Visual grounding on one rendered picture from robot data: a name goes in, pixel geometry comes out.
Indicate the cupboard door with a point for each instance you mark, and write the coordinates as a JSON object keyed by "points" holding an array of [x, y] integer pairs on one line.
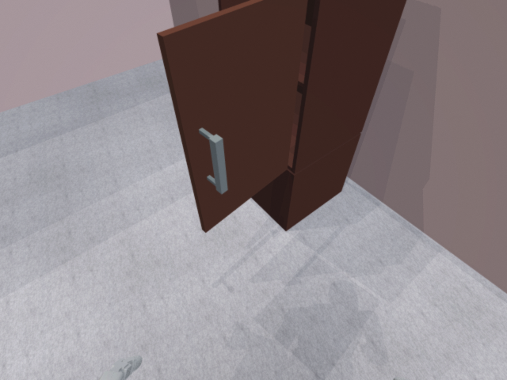
{"points": [[235, 74]]}

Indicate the handle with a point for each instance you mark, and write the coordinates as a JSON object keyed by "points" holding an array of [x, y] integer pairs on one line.
{"points": [[218, 161]]}

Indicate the robot left hand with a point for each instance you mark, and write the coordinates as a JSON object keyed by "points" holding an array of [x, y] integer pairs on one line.
{"points": [[122, 368]]}

